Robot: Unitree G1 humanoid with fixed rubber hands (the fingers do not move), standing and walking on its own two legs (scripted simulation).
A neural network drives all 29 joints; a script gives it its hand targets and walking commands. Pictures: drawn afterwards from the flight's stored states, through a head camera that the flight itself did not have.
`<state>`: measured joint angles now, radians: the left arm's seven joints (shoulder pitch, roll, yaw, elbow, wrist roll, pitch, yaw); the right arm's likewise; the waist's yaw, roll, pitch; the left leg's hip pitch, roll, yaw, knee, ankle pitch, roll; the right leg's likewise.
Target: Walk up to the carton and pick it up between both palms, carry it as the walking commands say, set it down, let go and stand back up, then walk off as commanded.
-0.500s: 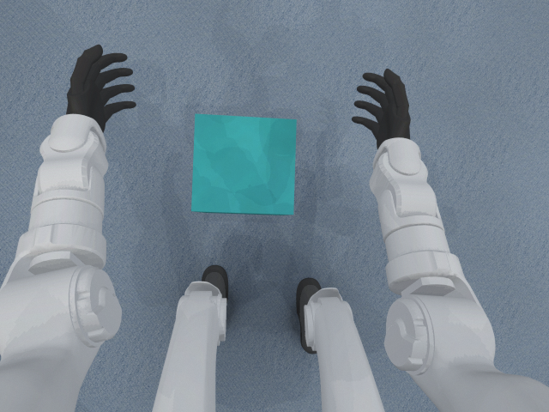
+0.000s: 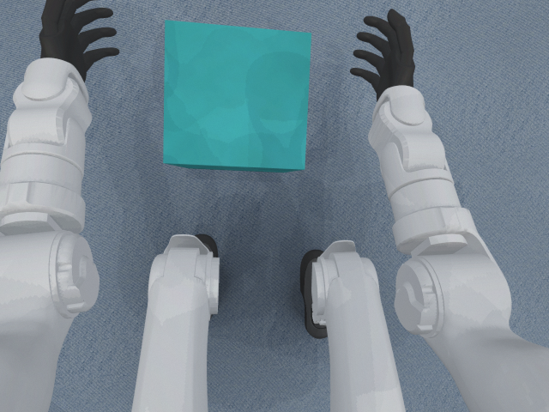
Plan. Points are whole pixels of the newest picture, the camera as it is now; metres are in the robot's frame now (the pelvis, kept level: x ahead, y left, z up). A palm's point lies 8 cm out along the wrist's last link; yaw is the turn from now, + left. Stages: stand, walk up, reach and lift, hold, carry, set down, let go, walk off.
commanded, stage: reach and lift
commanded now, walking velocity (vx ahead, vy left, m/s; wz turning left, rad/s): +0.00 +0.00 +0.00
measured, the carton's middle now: (238, 114) +0.50 +0.07 -0.36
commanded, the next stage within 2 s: none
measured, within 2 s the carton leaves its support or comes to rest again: leaves its support in 2.00 s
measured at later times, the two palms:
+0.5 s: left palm (121, 97) +0.50 +0.25 -0.28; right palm (354, 110) +0.51 -0.12 -0.27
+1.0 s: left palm (128, 97) +0.50 +0.24 -0.29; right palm (349, 110) +0.51 -0.11 -0.28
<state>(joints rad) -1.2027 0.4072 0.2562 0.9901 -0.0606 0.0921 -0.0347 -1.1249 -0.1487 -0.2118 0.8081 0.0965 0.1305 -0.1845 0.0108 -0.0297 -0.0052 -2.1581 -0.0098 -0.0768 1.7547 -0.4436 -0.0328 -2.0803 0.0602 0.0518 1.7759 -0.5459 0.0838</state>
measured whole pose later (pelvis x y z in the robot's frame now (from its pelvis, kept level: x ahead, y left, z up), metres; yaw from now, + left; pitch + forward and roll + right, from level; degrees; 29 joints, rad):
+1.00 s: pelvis -0.02 +0.00 -0.11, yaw -1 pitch +38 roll -3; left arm -1.41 0.46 0.08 1.22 -0.22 -0.01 0.02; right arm -1.35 -0.22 -0.08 1.04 0.23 0.04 -0.18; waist 0.04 -0.05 0.32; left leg -2.31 0.01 -0.08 2.14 -0.49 -0.03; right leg -2.23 0.09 0.04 2.16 -0.59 0.10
